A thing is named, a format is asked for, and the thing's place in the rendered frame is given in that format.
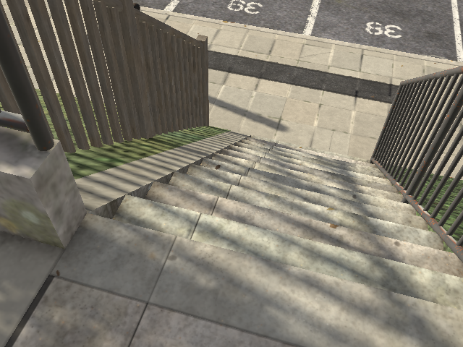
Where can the stairs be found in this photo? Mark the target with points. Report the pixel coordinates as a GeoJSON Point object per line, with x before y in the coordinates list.
{"type": "Point", "coordinates": [321, 211]}

